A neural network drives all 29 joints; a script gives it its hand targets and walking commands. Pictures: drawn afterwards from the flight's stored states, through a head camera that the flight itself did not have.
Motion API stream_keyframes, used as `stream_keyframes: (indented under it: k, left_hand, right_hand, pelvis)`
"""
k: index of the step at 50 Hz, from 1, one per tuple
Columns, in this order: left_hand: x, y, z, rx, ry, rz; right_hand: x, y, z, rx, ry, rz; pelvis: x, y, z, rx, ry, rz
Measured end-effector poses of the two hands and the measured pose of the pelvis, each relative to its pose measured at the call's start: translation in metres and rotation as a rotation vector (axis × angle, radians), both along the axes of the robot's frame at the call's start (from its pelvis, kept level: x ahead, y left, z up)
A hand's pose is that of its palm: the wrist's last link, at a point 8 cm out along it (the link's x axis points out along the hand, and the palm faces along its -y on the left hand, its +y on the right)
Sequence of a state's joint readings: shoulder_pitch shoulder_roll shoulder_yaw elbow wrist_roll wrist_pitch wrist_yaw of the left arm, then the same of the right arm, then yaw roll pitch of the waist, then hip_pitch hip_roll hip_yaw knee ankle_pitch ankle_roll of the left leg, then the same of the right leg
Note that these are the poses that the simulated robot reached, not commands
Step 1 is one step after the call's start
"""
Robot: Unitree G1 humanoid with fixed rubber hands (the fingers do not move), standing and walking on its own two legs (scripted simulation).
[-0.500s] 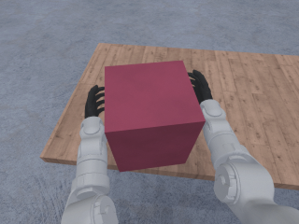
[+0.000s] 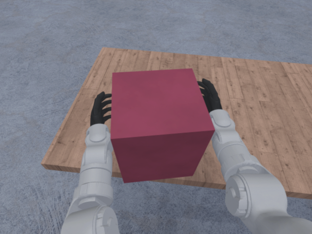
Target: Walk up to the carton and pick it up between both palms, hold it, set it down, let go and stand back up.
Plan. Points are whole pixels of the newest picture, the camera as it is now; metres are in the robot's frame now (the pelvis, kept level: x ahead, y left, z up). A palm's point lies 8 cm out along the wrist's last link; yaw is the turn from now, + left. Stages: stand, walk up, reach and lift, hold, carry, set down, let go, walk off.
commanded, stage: reach and lift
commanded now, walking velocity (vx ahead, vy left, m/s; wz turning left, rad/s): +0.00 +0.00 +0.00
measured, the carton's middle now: (156, 128) +0.38 +0.07 +0.04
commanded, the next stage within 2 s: none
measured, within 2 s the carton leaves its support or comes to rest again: leaves its support in 0.30 s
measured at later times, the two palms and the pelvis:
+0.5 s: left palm (96, 114) +0.34 +0.21 +0.12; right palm (221, 108) +0.40 -0.08 +0.14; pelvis -0.02 +0.01 +0.00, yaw +1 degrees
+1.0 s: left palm (99, 101) +0.35 +0.20 +0.16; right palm (230, 105) +0.38 -0.10 +0.17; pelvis -0.01 +0.02 +0.00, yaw +1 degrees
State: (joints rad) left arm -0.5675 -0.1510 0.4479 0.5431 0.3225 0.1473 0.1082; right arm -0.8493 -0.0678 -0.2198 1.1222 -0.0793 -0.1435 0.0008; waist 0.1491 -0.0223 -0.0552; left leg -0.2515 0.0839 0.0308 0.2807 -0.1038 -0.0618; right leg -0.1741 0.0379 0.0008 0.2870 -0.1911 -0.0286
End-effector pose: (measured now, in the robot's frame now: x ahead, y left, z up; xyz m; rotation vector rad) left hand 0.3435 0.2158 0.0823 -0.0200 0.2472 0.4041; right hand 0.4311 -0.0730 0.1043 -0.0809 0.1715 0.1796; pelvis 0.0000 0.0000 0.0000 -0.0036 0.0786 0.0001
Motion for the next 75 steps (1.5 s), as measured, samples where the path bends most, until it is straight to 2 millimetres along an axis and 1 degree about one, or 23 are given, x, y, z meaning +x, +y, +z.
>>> stream_keyframes:
  k: [8,16,20,27,30,33,37,42,50,58,65,72,75]
  left_hand:
    - [-0.004,-0.002,-0.002,-0.022,0.015,-0.021]
    - [-0.008,-0.006,0.006,-0.005,0.026,-0.061]
    - [-0.009,-0.005,0.018,0.004,0.004,-0.075]
    - [-0.006,-0.003,0.047,0.017,-0.038,-0.1]
    - [-0.006,-0.003,0.052,0.02,-0.026,-0.116]
    - [-0.005,-0.004,0.051,0.009,0.002,-0.131]
    - [-0.003,-0.006,0.052,0.005,0.009,-0.148]
    - [0.001,-0.01,0.061,0.028,0.003,-0.159]
    - [0.006,-0.013,0.075,0.041,-0.011,-0.172]
    - [0.012,-0.016,0.081,0.033,-0.02,-0.199]
    - [0.008,-0.016,0.092,0.044,-0.062,-0.213]
    - [0.003,-0.017,0.099,0.058,-0.045,-0.238]
    - [0.0,-0.018,0.105,0.064,-0.061,-0.248]
  right_hand:
    - [-0.012,-0.004,-0.001,-0.027,0.013,-0.03]
    - [-0.027,-0.01,0.003,-0.029,0.017,-0.07]
    - [-0.032,-0.01,0.014,-0.013,-0.003,-0.088]
    - [-0.037,-0.009,0.048,-0.006,-0.047,-0.114]
    - [-0.04,-0.009,0.057,0.003,-0.033,-0.128]
    - [-0.042,-0.011,0.058,-0.002,-0.004,-0.14]
    - [-0.045,-0.014,0.055,-0.003,0.006,-0.158]
    - [-0.046,-0.019,0.054,0.011,-0.004,-0.17]
    - [-0.046,-0.023,0.064,0.022,-0.02,-0.191]
    - [-0.045,-0.026,0.076,0.02,-0.028,-0.215]
    - [-0.053,-0.026,0.088,0.031,-0.071,-0.225]
    - [-0.064,-0.029,0.084,0.046,-0.053,-0.244]
    - [-0.071,-0.03,0.086,0.051,-0.07,-0.252]
  pelvis:
    - [-0.004,-0.002,0.0,-0.001,-0.017,0.012]
    - [-0.01,0.003,0.0,-0.002,-0.046,0.018]
    - [-0.013,0.006,0.0,-0.002,-0.053,0.016]
    - [-0.017,0.01,0.0,-0.001,-0.075,0.02]
    - [-0.018,0.012,0.001,0.002,-0.101,0.021]
    - [-0.018,0.014,0.001,0.005,-0.117,0.021]
    - [-0.018,0.017,0.001,0.004,-0.126,0.021]
    - [-0.017,0.021,0.001,0.0,-0.12,0.014]
    - [-0.013,0.023,0.001,0.001,-0.14,0.018]
    - [-0.009,0.022,0.001,0.002,-0.152,0.029]
    - [-0.005,0.024,0.0,0.001,-0.178,0.032]
    - [-0.008,0.029,0.0,0.002,-0.202,0.032]
    - [-0.011,0.03,0.0,0.001,-0.202,0.03]
